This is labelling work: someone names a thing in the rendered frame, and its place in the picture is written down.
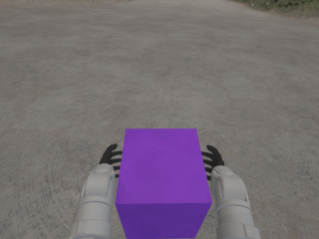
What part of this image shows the robot left forearm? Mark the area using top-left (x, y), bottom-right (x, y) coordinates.
top-left (67, 163), bottom-right (116, 239)

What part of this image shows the carton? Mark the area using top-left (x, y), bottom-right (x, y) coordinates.
top-left (115, 128), bottom-right (212, 239)

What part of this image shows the right robot hand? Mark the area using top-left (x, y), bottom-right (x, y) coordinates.
top-left (201, 144), bottom-right (224, 181)

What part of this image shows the robot right forearm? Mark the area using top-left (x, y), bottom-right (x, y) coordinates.
top-left (210, 165), bottom-right (261, 239)

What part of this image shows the left robot hand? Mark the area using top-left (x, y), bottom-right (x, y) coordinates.
top-left (99, 143), bottom-right (123, 178)

